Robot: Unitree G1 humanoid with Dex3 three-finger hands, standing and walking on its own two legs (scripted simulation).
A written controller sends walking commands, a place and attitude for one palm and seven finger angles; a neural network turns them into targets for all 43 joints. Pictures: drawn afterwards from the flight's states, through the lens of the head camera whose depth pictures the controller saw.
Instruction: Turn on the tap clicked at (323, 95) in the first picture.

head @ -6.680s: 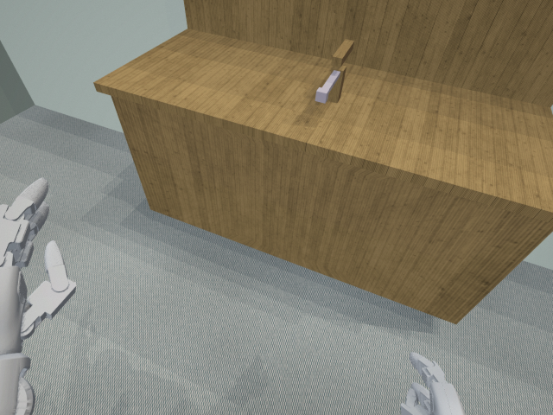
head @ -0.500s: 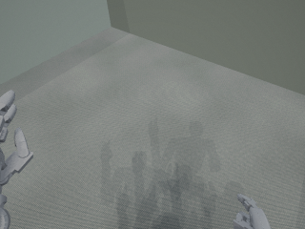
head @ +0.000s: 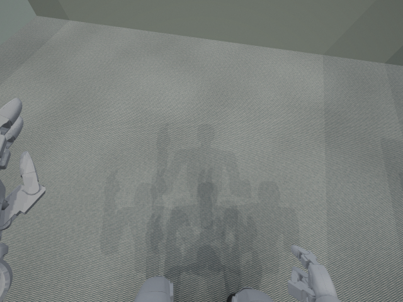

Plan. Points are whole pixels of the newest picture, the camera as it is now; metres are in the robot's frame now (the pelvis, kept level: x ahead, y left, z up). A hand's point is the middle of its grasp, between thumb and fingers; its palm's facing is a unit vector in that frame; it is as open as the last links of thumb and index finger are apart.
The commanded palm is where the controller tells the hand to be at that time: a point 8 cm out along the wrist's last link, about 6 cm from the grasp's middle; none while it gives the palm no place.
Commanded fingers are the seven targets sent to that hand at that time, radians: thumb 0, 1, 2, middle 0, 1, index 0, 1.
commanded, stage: turn to face it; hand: left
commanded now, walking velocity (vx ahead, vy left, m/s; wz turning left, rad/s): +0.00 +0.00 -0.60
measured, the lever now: out of the picture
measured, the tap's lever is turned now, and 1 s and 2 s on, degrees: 0 0 0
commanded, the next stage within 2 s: none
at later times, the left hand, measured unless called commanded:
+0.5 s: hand (115, 209) +0.21 +0.12 +0.19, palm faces +0.12 -0.88 -0.46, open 7.4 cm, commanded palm +0.17 +0.18 +0.19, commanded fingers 0.00 0.90 0.90 -0.20 -0.30 -0.20 -0.30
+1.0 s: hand (186, 253) +0.17 +0.03 +0.19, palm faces -0.13 -0.90 -0.41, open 7.4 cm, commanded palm +0.15 +0.10 +0.19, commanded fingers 0.00 0.90 0.90 -0.20 -0.30 -0.20 -0.30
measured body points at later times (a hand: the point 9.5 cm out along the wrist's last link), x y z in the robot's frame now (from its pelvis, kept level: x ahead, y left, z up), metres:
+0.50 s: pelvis -0.07 -0.04 +0.00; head -0.04 -0.06 +0.45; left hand +0.20 +0.17 +0.21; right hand +0.04 -0.27 -0.09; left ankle +0.02 +0.13 -0.72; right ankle -0.09 -0.14 -0.72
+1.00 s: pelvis -0.14 -0.05 +0.01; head -0.12 -0.06 +0.46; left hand +0.17 +0.08 +0.21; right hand -0.13 -0.37 -0.06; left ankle -0.09 +0.09 -0.72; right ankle -0.09 -0.14 -0.72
